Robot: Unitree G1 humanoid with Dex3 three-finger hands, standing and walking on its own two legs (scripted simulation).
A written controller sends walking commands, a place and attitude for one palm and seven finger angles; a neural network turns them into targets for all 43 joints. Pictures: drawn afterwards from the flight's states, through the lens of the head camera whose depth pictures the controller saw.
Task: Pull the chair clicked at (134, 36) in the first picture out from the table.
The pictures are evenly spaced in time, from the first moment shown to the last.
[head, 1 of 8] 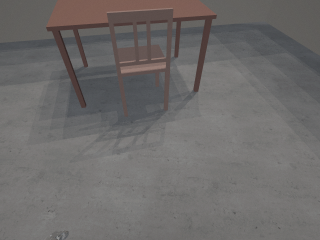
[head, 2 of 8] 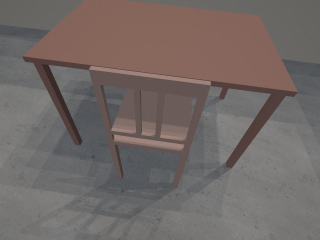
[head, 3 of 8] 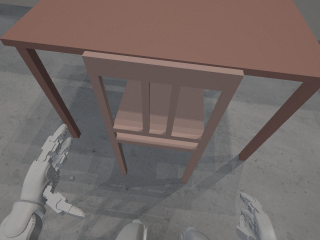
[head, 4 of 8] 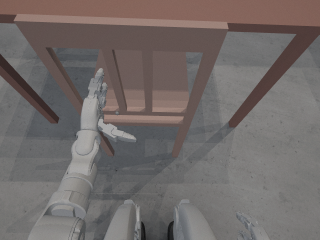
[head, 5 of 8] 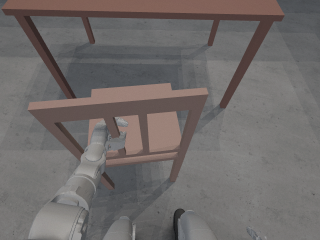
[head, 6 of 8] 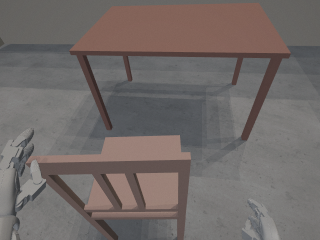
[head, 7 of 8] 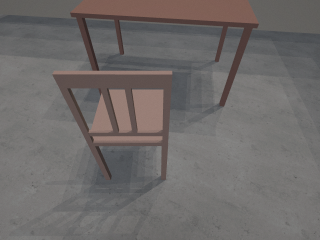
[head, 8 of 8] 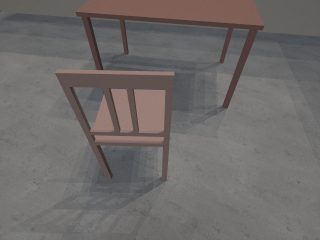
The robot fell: no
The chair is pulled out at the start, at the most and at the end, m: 0.00 0.59 0.58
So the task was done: yes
